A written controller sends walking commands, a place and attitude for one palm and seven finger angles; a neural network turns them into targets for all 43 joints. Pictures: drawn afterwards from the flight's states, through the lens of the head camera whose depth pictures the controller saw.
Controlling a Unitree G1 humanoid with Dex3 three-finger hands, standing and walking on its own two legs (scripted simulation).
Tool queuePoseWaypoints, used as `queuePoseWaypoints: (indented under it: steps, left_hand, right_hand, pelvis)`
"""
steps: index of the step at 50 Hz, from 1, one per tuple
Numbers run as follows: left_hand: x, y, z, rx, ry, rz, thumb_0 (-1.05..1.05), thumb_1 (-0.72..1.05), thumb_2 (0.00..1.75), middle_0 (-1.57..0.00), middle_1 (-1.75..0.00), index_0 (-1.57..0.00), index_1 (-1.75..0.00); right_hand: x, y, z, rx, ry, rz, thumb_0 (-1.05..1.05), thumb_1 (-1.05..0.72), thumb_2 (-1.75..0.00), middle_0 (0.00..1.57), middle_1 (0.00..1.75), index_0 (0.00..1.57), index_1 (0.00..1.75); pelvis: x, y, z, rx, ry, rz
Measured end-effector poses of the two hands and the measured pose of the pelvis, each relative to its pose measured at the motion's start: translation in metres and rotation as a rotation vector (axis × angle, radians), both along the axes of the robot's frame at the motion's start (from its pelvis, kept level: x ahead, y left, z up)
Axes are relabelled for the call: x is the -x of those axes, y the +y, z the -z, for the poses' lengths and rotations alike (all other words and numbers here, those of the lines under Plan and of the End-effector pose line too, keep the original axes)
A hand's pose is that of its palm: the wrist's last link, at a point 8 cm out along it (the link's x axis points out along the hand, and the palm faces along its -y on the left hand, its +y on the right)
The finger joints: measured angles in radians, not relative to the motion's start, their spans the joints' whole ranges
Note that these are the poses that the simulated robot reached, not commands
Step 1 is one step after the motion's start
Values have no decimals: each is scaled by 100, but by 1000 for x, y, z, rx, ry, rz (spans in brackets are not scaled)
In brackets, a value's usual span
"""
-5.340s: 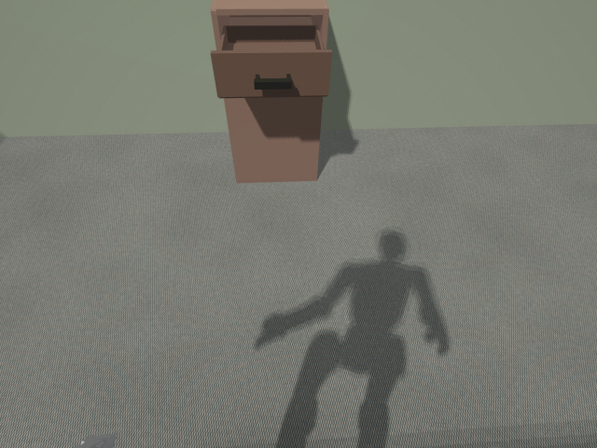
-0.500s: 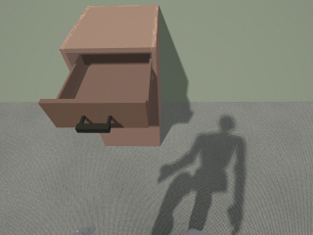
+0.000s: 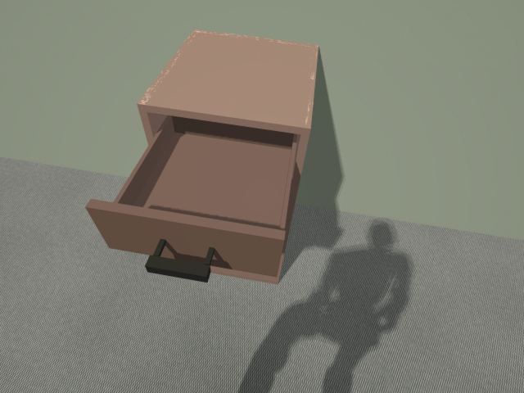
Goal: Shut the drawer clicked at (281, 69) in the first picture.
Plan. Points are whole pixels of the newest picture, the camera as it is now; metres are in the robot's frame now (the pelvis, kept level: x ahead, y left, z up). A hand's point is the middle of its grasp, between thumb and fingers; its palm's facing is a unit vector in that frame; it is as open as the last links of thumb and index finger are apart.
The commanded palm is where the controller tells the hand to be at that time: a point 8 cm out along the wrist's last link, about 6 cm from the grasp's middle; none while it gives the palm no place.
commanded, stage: come to a stop and stand still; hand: left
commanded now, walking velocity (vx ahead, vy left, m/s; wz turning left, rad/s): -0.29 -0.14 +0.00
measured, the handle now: (182, 258) +0.34 +0.19 -0.06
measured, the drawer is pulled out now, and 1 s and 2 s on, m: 0.29 0.29 0.29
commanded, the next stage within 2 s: look again from close up in 0.92 s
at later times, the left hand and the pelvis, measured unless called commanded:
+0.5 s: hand out of the picture +0.03 +0.13 -0.15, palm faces +0.02 -0.96 -0.26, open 7.3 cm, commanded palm none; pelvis -0.02 -0.06 +0.01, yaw -1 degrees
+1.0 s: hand out of the picture -0.05 +0.08 -0.16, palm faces +0.08 -0.98 -0.18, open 7.3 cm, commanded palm none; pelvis -0.03 -0.09 +0.01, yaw +1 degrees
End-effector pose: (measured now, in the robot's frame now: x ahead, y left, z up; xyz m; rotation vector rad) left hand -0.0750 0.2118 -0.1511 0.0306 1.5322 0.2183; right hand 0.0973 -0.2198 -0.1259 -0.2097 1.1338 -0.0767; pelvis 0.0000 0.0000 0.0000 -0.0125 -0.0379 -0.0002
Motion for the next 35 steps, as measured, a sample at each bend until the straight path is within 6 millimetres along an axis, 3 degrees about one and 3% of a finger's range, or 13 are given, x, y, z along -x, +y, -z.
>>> queuePoseWaypoints:
  steps: [4,7,13,18,21,26,35]
  left_hand:
    - [-12,4,-2,7,40,22,0,91,90,-20,-30,-20,-29]
    - [-29,8,-4,-1,24,49,0,91,90,-20,-30,-20,-29]
    - [-70,13,-10,-63,-88,84,0,91,90,-20,-30,-20,-29]
    - [-96,1,-18,-126,-203,121,0,91,90,-19,-30,-20,-29]
    - [-99,-14,-23,-147,-236,146,0,91,90,-19,-30,-20,-29]
    - [-99,-42,-32,-120,-250,155,0,91,90,-20,-30,-20,-30]
    - [-88,-63,-21,-82,-241,106,0,94,90,-20,-30,-21,-30]
  right_hand:
    - [-4,16,-1,-3,27,26,0,-92,-90,20,30,20,30]
    - [-3,12,-3,4,28,66,-2,-94,-90,21,30,20,30]
    - [20,-18,1,18,70,100,-2,-93,-90,21,30,20,30]
    - [51,-50,17,-6,111,128,-1,-92,-90,21,30,20,30]
    - [71,-66,27,-32,140,153,0,-92,-90,20,30,20,30]
    - [105,-79,23,-48,205,169,0,-92,-90,20,30,20,30]
    - [161,-74,19,-41,341,150,0,-91,-90,20,30,19,30]
  pelvis:
    - [-8,6,-5,-12,-5,15]
    - [-6,5,-7,-11,-1,19]
    - [5,-10,-7,-13,8,23]
    - [14,-35,0,-32,7,17]
    - [19,-49,3,-35,-4,10]
    - [21,-65,-7,-35,0,9]
    - [29,-81,-7,-13,8,-12]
